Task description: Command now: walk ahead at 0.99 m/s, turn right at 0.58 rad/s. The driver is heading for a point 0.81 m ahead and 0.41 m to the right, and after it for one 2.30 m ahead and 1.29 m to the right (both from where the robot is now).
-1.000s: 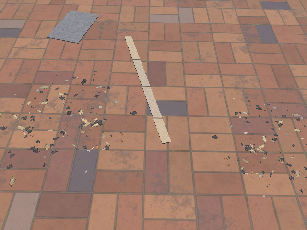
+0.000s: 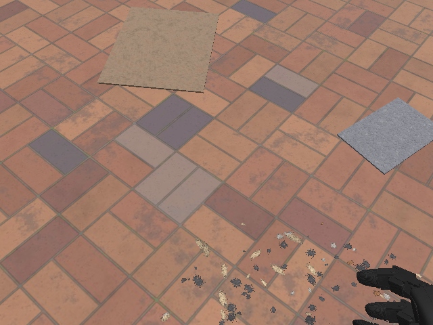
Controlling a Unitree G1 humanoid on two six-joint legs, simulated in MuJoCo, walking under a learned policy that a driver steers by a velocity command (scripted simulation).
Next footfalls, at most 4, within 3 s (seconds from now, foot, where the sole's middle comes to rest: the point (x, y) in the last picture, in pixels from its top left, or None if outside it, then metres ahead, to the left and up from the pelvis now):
0.40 right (274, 298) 0.54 -0.09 -0.75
0.80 left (293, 180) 1.00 -0.15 -0.75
1.26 right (416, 181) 1.04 -0.61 -0.75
1.70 left None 1.39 -0.91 -0.75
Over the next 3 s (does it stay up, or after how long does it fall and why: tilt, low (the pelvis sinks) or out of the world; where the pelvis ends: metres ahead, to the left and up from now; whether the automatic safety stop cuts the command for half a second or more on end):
stays up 2.27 -1.21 -0.01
